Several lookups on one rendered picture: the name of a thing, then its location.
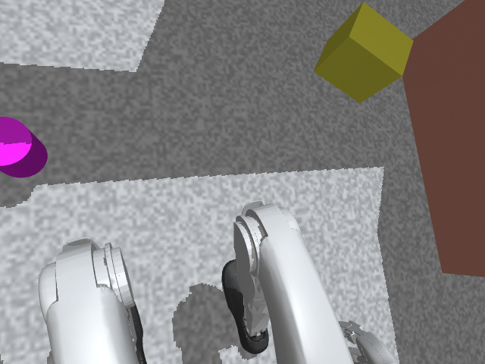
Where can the right robot foot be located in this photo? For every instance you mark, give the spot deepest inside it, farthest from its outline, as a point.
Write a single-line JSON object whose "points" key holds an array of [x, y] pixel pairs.
{"points": [[234, 300]]}

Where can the left robot foot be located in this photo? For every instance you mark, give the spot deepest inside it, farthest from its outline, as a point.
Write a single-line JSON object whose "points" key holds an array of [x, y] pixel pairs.
{"points": [[139, 333]]}

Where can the right robot hand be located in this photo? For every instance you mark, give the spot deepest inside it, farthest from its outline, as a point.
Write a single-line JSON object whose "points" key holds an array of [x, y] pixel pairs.
{"points": [[370, 349]]}

